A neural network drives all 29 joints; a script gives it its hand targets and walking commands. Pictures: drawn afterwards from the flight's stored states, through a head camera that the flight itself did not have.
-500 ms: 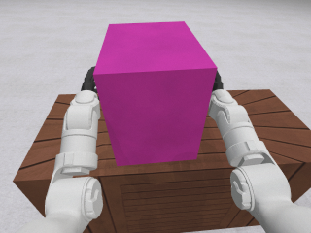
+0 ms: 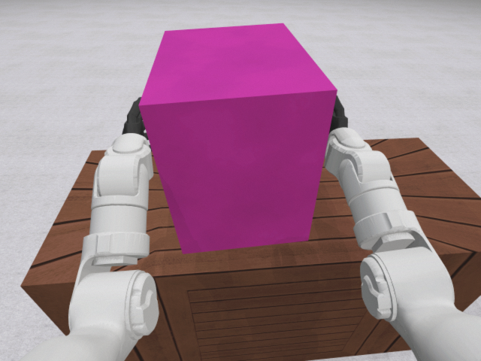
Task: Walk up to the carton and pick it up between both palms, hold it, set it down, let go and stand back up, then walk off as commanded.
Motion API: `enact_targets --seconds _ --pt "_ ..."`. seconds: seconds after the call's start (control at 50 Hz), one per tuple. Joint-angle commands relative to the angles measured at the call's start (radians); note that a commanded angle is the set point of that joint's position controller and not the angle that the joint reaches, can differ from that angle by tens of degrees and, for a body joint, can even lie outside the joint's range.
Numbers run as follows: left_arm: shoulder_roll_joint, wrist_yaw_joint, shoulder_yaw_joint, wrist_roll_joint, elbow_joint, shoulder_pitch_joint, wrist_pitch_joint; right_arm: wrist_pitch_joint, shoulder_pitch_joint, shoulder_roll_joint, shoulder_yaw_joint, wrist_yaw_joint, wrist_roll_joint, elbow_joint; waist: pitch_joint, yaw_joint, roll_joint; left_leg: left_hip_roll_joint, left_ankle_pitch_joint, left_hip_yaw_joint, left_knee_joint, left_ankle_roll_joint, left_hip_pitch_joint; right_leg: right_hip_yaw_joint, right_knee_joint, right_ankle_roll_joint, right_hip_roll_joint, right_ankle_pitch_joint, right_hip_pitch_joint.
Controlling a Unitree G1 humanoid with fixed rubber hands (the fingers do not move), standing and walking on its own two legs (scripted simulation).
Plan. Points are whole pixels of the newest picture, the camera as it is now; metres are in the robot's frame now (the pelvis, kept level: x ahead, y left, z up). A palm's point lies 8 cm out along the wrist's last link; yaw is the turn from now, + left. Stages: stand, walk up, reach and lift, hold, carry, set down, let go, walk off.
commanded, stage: reach and lift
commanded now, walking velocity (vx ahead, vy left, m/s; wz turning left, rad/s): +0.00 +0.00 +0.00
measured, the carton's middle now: (235, 133) +0.45 +0.00 +0.19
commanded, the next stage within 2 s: hold in 0.18 s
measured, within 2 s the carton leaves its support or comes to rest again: neither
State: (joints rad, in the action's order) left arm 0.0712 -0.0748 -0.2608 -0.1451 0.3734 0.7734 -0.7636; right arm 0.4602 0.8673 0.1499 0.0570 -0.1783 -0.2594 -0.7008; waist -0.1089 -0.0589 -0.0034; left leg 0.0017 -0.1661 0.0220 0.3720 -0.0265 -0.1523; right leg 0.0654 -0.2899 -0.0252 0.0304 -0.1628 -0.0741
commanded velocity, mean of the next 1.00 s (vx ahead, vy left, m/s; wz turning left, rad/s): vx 0.00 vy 0.00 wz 0.00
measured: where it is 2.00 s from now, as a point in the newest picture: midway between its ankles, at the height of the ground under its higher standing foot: outside the picture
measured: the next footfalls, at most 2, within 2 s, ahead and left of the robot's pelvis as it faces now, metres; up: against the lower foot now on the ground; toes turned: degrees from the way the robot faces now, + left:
none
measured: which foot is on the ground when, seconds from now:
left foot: down 0.00-1.00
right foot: down 0.00-1.00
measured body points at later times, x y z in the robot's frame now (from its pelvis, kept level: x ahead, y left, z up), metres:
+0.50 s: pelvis +0.00 +0.00 +0.00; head -0.08 +0.00 +0.44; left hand +0.39 +0.16 +0.25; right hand +0.39 -0.17 +0.26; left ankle +0.03 +0.10 -0.75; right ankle +0.00 -0.10 -0.75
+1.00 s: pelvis +0.00 +0.00 +0.00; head -0.09 +0.00 +0.44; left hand +0.38 +0.16 +0.26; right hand +0.38 -0.17 +0.27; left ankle +0.03 +0.10 -0.75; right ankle +0.00 -0.10 -0.75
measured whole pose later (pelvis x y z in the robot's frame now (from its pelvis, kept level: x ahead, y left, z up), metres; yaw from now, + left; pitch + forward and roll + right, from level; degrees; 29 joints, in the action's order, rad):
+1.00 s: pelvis +0.00 +0.00 +0.00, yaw -1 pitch -3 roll -1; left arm 0.09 -0.04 -0.31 -0.16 0.38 0.85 -0.87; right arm 0.60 0.98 0.18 0.01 -0.22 -0.32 -0.72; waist -0.17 -0.06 -0.02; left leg 0.00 -0.16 0.01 0.37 -0.02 -0.16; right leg 0.03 -0.28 -0.03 0.05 -0.15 -0.09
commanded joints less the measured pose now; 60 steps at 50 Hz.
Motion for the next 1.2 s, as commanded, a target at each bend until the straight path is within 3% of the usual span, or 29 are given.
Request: enact_targets --seconds 0.0,0.48,0.82,1.18 --pt "-0.626 0.152 0.434 0.178 -0.233 0.854 0.109 -0.043 0.878 -0.698 -0.332 0.113 -0.146 0.365 -0.453 -0.005 -0.029 0.023 0.279 -0.071 0.005 0.047 0.218 -0.057 0.005 0.057 0.024 0.292 0.060" --pt "-0.596 0.172 0.386 0.191 -0.213 0.933 0.063 0.043 0.935 -0.692 -0.318 0.093 -0.200 0.345 -0.448 -0.017 -0.033 0.023 0.214 -0.071 -0.009 0.042 0.170 -0.074 0.016 0.052 0.026 0.244 0.053" --pt "-0.583 0.179 0.361 0.186 -0.215 0.970 0.025 0.086 0.973 -0.693 -0.315 0.096 -0.231 0.338 -0.433 -0.003 -0.030 0.017 0.157 -0.065 -0.023 0.038 0.141 -0.086 0.028 0.049 0.027 0.186 0.043" --pt "-0.585 0.189 0.372 0.191 -0.266 0.952 0.003 0.107 0.951 -0.673 -0.326 0.090 -0.262 0.377 -0.458 -0.018 -0.044 0.016 0.247 -0.068 -0.004 0.056 0.166 -0.087 0.015 0.054 0.033 0.268 0.069"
